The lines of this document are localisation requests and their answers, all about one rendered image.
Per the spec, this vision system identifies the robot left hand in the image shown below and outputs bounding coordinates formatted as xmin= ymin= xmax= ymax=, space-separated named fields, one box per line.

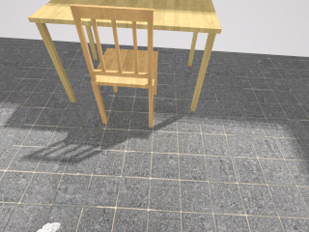
xmin=37 ymin=222 xmax=61 ymax=232

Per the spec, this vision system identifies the chair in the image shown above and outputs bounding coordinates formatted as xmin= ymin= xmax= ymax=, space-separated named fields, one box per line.
xmin=70 ymin=4 xmax=158 ymax=128

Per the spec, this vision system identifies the table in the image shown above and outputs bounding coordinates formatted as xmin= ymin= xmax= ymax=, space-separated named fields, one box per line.
xmin=28 ymin=0 xmax=222 ymax=112

